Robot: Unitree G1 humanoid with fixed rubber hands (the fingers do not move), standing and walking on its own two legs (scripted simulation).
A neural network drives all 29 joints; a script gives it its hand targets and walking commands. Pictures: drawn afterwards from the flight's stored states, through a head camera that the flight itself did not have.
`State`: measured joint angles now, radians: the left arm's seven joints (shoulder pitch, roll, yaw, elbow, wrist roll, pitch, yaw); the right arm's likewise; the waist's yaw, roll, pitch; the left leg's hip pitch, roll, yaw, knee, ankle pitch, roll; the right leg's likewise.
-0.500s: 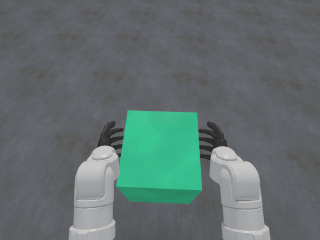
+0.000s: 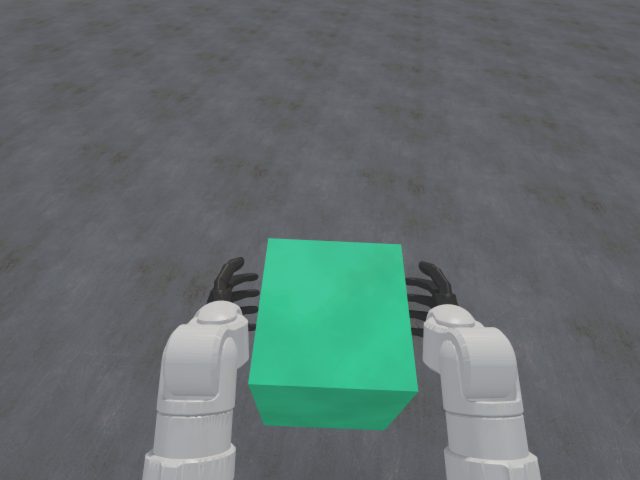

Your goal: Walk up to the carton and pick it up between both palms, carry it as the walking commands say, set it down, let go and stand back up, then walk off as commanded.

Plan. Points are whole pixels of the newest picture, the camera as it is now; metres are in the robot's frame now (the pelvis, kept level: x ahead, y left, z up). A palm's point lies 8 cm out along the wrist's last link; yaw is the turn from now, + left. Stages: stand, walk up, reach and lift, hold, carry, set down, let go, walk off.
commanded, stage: carry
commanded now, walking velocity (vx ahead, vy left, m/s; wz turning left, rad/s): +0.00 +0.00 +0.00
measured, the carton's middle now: (329, 339) +0.30 +0.00 +0.02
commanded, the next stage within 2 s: none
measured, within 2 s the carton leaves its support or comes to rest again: neither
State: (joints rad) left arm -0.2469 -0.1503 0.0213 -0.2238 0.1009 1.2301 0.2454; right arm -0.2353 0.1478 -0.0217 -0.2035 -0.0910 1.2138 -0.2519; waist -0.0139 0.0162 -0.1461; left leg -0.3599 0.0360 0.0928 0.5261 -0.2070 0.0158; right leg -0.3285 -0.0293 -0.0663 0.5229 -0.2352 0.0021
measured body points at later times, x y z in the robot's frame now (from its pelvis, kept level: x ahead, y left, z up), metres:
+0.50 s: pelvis -0.03 -0.01 +0.00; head -0.06 -0.01 +0.45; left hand +0.26 +0.13 +0.09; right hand +0.26 -0.14 +0.09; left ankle +0.04 +0.11 -0.73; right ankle +0.02 -0.12 -0.73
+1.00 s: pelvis -0.01 -0.01 +0.00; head -0.03 -0.01 +0.45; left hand +0.29 +0.12 +0.09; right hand +0.28 -0.14 +0.08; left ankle +0.04 +0.11 -0.73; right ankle +0.02 -0.12 -0.73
